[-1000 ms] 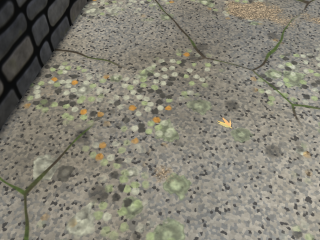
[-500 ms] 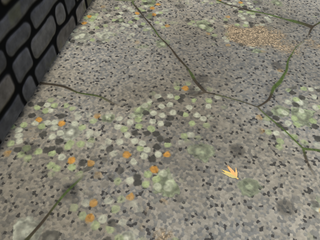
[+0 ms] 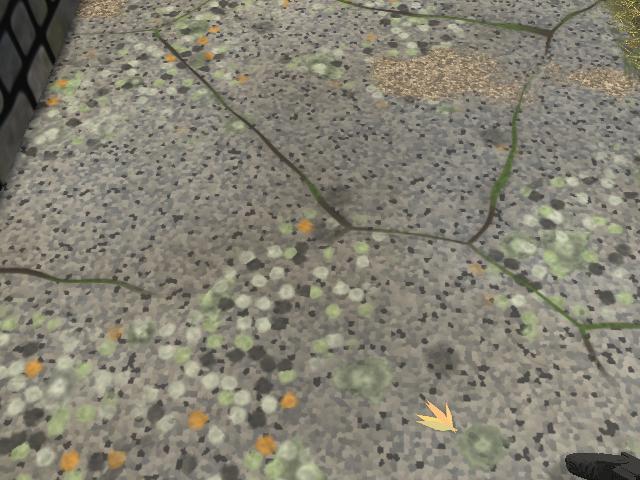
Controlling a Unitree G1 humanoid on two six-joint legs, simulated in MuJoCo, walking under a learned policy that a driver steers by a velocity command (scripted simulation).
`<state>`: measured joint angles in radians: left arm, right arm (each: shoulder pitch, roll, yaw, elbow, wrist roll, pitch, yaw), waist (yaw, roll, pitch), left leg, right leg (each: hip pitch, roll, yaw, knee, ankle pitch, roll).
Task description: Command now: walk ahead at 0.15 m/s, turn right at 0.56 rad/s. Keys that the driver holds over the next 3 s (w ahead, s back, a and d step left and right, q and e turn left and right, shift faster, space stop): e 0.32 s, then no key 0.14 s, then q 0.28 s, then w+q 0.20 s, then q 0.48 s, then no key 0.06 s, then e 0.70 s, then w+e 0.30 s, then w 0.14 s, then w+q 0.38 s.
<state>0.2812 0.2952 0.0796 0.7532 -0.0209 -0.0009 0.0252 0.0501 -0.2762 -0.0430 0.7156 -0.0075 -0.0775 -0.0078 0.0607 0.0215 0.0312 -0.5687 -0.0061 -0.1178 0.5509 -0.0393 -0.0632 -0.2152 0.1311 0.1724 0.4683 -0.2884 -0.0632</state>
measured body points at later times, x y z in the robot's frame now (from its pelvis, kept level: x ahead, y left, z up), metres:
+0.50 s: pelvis +0.07 -0.01 -0.01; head +0.09 -0.03 +0.44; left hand +0.29 +0.22 -0.09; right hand +0.12 -0.31 -0.12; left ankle +0.16 +0.12 -0.73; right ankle +0.04 -0.11 -0.74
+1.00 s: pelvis +0.10 +0.02 -0.01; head +0.12 +0.04 +0.44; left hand +0.24 +0.30 -0.12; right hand +0.20 -0.28 -0.10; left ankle +0.07 +0.11 -0.74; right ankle +0.04 -0.11 -0.72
